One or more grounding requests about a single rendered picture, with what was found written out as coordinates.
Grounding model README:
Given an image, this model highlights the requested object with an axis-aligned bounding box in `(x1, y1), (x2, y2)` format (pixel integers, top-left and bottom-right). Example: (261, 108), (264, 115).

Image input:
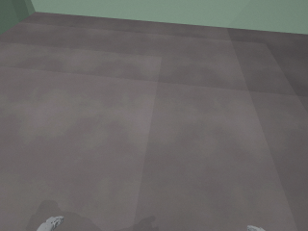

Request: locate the robot left hand
(37, 216), (64, 231)

